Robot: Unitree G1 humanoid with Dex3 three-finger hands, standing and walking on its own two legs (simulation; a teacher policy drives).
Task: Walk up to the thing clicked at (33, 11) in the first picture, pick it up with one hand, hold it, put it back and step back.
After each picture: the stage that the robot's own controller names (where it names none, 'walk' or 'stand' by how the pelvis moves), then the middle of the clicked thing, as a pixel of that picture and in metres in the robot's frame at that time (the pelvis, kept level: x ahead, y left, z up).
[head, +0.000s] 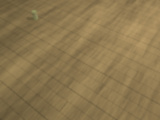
stand; (34, 14) +1.95 +0.66 -0.72
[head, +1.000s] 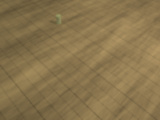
walk; (58, 19) +1.88 +0.30 -0.69
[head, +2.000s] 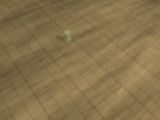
walk; (67, 36) +1.30 +0.16 -0.70
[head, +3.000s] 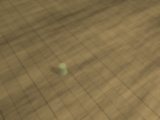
walk; (63, 69) +0.89 +0.17 -0.70
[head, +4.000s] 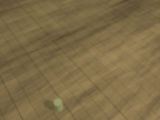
walk; (58, 105) +0.57 +0.19 -0.70
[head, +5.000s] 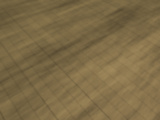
stand; out of the picture +0.44 +0.20 -0.72
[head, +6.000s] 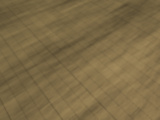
walk; out of the picture +0.43 +0.21 -0.72
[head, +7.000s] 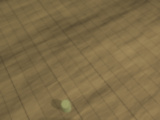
walk; (66, 106) +0.43 +0.16 -0.67
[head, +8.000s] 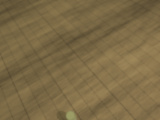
walk; (71, 117) +0.42 +0.18 -0.68
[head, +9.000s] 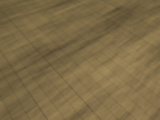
stand; out of the picture +0.41 +0.28 -0.72
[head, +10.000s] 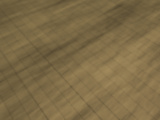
stand; out of the picture +0.38 +0.28 -0.73
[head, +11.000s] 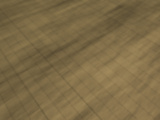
stand; out of the picture +0.38 +0.28 -0.73
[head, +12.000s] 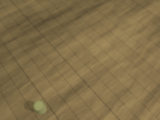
go down; (40, 107) +0.41 +0.28 -0.63
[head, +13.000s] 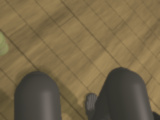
go down; out of the picture +0.46 +0.31 -0.28
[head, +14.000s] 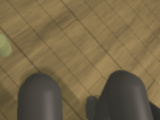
close in; (1, 45) +0.46 +0.30 -0.29
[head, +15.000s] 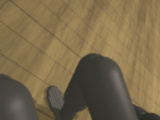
close in; out of the picture +0.44 +0.35 -0.22
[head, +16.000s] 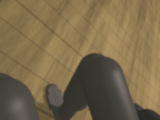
lift; out of the picture +0.43 +0.35 -0.23
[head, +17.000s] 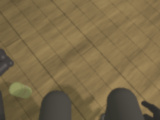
close; (21, 90) +0.35 +0.32 -0.39
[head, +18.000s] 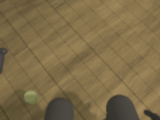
lift; (31, 97) +0.34 +0.29 -0.45
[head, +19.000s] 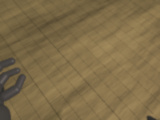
go down; out of the picture +0.30 +0.30 -0.63
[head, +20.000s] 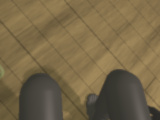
stand; out of the picture +0.37 +0.33 -0.31
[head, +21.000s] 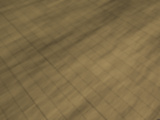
stand; out of the picture +0.28 +0.29 -0.65
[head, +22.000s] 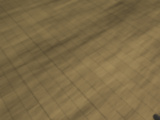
stand; out of the picture +0.29 +0.29 -0.66
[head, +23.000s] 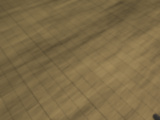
stand; out of the picture +0.29 +0.29 -0.66
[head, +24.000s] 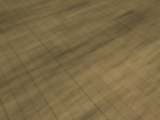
stand; out of the picture +0.32 +0.28 -0.72
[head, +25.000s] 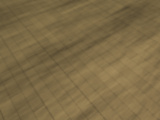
stand; out of the picture +0.29 +0.31 -0.73
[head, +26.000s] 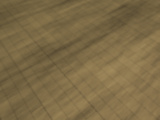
stand; out of the picture +0.28 +0.32 -0.73
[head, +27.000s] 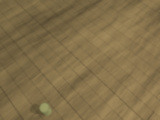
walk; (45, 109) +0.40 +0.28 -0.70
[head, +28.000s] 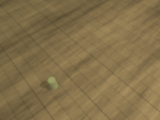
walk; (52, 83) +0.72 +0.35 -0.70
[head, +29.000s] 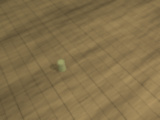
stand; (61, 65) +0.94 +0.26 -0.70
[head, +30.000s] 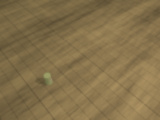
stand; (48, 78) +0.88 +0.32 -0.72
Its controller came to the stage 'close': yes
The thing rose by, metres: 0.15
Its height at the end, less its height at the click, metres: +0.00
